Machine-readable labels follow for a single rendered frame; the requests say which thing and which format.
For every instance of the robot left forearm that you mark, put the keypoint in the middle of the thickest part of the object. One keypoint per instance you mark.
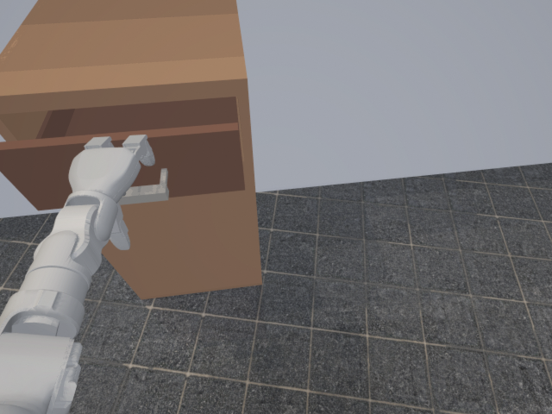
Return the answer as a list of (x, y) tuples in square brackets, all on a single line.
[(50, 300)]

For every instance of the handle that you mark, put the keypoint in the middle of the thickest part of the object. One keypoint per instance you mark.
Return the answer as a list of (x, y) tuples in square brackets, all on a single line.
[(147, 193)]

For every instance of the cabinet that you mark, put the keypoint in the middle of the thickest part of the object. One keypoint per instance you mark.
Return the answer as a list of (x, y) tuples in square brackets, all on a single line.
[(72, 54)]

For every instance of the left robot hand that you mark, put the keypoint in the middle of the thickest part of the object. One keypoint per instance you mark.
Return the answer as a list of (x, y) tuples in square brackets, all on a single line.
[(111, 170)]

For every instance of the drawer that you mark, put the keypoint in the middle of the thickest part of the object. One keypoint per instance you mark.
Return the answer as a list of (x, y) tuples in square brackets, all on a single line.
[(198, 141)]

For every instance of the left robot upper arm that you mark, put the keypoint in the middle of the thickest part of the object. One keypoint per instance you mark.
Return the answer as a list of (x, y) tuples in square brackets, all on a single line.
[(38, 374)]

